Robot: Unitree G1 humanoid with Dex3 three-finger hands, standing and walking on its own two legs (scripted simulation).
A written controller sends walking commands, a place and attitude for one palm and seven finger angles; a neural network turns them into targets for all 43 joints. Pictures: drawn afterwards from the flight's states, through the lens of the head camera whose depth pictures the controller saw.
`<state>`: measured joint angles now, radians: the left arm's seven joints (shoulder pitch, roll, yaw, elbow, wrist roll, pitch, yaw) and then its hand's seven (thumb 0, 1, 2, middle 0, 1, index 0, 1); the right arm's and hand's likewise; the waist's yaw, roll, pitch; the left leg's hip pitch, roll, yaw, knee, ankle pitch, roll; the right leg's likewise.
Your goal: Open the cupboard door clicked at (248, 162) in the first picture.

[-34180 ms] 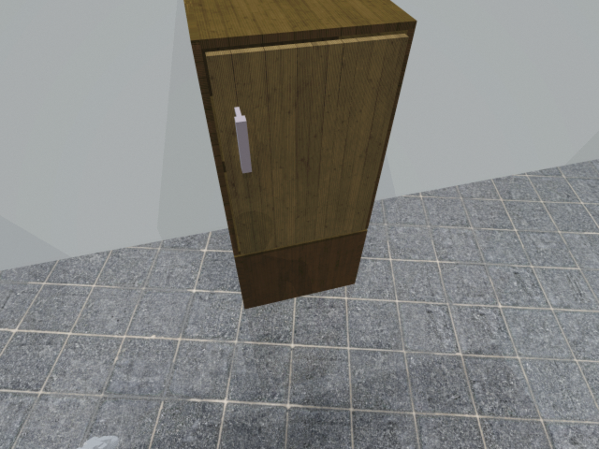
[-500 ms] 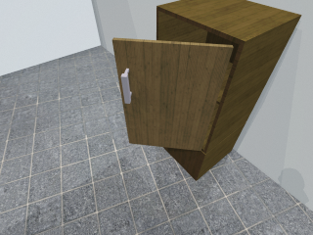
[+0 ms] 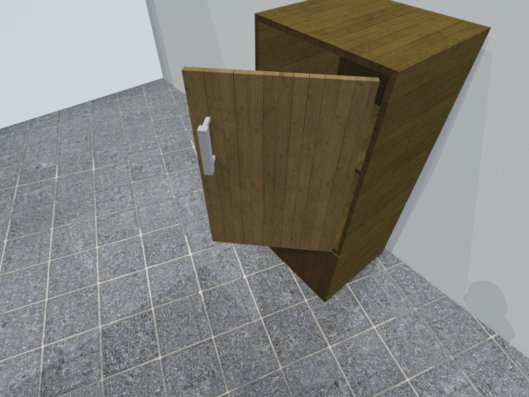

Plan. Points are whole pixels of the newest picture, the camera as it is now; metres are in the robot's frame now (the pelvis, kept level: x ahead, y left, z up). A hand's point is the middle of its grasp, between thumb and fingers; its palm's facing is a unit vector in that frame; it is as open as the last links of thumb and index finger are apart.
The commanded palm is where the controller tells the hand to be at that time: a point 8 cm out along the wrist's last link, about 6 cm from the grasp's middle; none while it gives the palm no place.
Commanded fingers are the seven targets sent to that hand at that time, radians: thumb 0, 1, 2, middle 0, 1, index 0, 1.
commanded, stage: look again from close up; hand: left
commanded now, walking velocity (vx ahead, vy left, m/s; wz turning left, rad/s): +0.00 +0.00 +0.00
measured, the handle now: (208, 146) +0.65 +0.16 +0.02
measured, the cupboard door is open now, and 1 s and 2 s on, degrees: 44 44 44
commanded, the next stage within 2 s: shuffle to correct the standing spot in 0.36 s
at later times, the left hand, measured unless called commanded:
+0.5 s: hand out of the picture -0.01 +0.16 -0.18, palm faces +0.03 -0.99 -0.15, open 7.4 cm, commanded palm none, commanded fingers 0.00 0.90 0.90 -0.20 -0.30 -0.20 -0.30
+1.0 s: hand out of the picture +0.05 +0.18 -0.19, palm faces +0.08 -0.99 -0.13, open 7.4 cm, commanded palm none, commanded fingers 0.00 0.90 0.90 -0.20 -0.30 -0.20 -0.30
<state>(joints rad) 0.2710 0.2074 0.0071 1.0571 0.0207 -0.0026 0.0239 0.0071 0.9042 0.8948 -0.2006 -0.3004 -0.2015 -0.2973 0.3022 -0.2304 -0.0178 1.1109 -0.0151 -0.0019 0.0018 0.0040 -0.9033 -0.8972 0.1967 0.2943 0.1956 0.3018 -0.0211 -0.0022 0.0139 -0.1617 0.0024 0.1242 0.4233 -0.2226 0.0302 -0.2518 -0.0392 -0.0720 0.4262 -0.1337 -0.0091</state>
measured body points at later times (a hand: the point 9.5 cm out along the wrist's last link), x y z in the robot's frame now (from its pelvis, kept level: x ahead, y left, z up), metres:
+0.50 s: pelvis +0.01 +0.01 +0.00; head +0.01 +0.01 +0.45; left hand -0.01 +0.21 -0.16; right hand -0.02 -0.19 -0.16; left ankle +0.01 +0.10 -0.74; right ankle +0.06 -0.11 -0.74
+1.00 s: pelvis +0.10 +0.03 -0.02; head +0.12 +0.05 +0.43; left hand +0.05 +0.23 -0.18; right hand +0.09 -0.19 -0.17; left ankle +0.02 +0.10 -0.74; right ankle +0.07 -0.11 -0.74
